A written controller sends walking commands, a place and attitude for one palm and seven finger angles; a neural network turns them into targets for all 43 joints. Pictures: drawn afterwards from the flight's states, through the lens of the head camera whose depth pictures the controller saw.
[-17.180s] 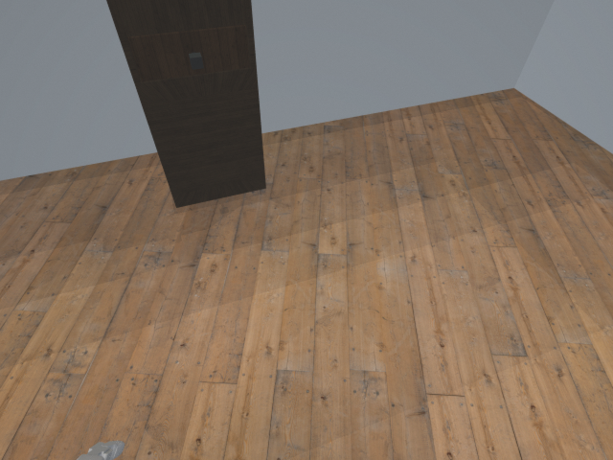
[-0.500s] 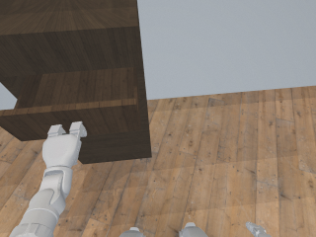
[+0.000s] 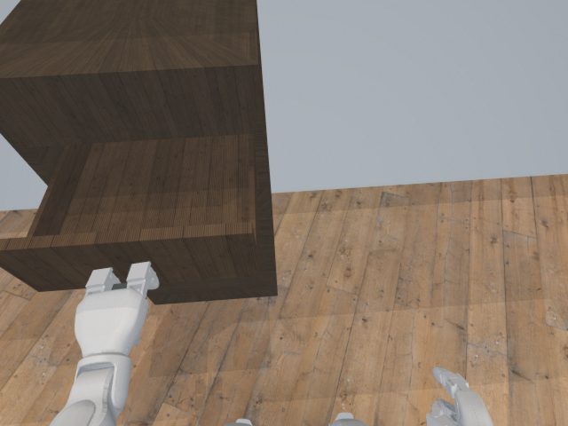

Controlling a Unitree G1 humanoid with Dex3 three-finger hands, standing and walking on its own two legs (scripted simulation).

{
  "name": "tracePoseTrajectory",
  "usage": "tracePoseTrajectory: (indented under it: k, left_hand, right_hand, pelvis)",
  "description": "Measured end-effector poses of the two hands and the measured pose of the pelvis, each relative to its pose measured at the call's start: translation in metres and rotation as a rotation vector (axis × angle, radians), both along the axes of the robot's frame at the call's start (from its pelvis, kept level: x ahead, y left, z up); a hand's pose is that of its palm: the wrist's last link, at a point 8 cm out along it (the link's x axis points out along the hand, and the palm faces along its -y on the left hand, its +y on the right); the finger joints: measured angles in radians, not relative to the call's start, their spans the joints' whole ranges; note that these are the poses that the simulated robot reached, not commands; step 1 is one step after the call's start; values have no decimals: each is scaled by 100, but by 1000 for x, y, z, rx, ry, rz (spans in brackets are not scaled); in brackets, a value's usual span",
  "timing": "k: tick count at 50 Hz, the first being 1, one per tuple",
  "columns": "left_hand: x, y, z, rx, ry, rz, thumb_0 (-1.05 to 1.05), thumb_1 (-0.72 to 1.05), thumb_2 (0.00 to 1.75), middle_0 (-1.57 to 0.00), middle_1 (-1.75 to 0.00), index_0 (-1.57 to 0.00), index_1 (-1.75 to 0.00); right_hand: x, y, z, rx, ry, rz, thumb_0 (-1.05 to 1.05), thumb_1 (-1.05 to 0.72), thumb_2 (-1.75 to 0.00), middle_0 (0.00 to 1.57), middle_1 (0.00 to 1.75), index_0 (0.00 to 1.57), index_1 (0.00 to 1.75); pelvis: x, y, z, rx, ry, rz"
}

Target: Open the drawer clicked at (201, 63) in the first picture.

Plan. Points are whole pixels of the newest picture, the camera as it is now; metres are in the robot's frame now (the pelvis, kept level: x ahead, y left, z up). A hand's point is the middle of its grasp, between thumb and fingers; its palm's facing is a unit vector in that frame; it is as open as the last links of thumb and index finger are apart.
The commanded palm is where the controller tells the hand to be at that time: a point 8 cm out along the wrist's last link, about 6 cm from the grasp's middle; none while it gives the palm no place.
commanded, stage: pull the drawer open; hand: left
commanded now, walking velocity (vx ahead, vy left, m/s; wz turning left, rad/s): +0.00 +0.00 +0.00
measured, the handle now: (130, 288) +0.31 +0.26 -0.03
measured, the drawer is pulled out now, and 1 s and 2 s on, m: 0.21 0.30 0.30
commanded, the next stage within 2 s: open the thumb to release the handle in 0.90 s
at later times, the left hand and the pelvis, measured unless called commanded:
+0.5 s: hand (122, 373) +0.20 +0.24 -0.04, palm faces -0.02 -0.03 -1.00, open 7.2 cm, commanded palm +0.17 +0.24 +0.01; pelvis +0.00 -0.01 -0.01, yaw +0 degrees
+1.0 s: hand (117, 397) +0.17 +0.24 -0.04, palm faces -0.05 -0.06 -1.00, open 7.3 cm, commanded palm +0.15 +0.24 +0.01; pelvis +0.00 -0.02 -0.01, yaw -1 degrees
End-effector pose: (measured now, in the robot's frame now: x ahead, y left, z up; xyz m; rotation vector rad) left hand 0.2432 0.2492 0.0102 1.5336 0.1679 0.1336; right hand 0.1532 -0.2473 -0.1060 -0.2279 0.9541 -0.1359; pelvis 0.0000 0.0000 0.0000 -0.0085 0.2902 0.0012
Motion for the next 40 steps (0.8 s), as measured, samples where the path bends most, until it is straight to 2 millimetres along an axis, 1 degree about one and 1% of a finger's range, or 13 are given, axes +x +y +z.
tracePoseTrajectory:
  k: [6,14,25,38,40]
  left_hand:
    - [-15,-3,1,0,4,13,2,50,71,-33,-135,-32,-135]
    - [-37,-7,1,-5,9,31,3,51,69,-33,-135,-33,-135]
    - [-65,-11,1,1,5,42,3,50,70,-34,-134,-33,-135]
    - [-93,-15,2,-6,16,53,4,52,67,-33,-134,-33,-135]
    - [-93,-15,2,-8,15,54,4,52,66,-33,-133,-32,-135]
  right_hand:
    - [13,5,2,14,-37,23,1,-91,-90,20,30,21,30]
    - [23,6,6,22,-75,46,1,-91,-90,20,30,21,30]
    - [32,5,4,19,-102,78,1,-91,-90,20,30,21,30]
    - [38,5,5,26,-135,96,1,-91,-90,20,30,21,30]
    - [39,5,5,25,-138,99,1,-91,-90,20,30,21,30]
  pelvis:
    - [0,-2,0,3,-9,1]
    - [1,-6,-1,6,-20,-1]
    - [-2,-10,-6,11,-25,4]
    - [-7,-15,-10,20,-32,-3]
    - [-7,-16,-11,21,-32,-3]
